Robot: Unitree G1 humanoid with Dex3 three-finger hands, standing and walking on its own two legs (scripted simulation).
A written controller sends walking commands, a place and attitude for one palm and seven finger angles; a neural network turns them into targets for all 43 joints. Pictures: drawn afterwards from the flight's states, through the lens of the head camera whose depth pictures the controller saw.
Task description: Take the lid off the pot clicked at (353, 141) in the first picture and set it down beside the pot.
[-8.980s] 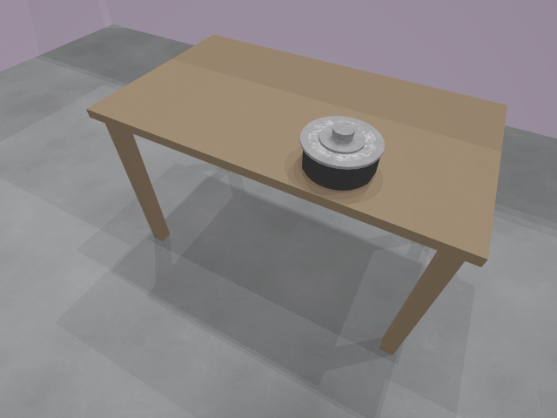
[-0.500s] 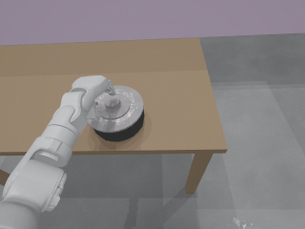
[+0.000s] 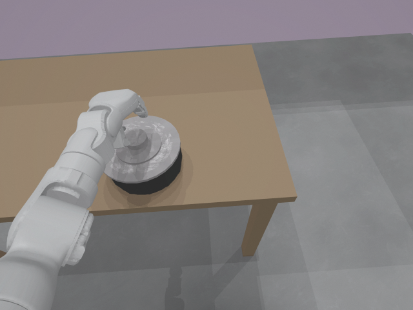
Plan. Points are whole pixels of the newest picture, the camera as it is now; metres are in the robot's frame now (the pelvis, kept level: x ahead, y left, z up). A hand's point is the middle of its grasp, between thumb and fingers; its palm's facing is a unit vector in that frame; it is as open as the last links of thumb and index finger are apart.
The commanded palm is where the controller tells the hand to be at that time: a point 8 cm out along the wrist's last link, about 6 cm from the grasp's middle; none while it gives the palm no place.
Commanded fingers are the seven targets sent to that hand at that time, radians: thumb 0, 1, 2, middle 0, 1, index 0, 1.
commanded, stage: move the open hand above the knob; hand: left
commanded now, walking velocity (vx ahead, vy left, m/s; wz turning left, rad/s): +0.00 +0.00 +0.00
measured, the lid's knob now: (136, 139) +0.50 +0.15 +0.01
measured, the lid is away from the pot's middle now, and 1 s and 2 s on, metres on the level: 0.00 0.00 0.00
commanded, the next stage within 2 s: lower the open fingers around the knob in 0.50 s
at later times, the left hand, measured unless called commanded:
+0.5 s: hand (126, 127) +0.47 +0.15 +0.08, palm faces -0.35 -0.06 -0.93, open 10.1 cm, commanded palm +0.47 +0.16 +0.14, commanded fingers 0.00 -0.25 1.30 -0.81 -0.08 -0.81 -0.08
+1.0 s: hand (130, 135) +0.47 +0.15 +0.06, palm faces -0.39 -0.06 -0.92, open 10.1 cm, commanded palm +0.47 +0.15 +0.11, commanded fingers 0.00 -0.25 1.30 -0.81 -0.08 -0.81 -0.08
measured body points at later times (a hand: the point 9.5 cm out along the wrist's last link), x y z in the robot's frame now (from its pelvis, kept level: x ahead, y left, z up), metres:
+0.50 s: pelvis +0.00 -0.01 +0.00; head +0.06 -0.03 +0.45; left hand +0.48 +0.15 +0.14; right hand +0.08 -0.27 -0.14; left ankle +0.00 +0.09 -0.74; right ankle -0.04 -0.13 -0.74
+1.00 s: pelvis +0.00 +0.00 +0.00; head +0.07 -0.02 +0.44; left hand +0.48 +0.15 +0.11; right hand +0.06 -0.27 -0.14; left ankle +0.00 +0.09 -0.74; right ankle -0.04 -0.13 -0.74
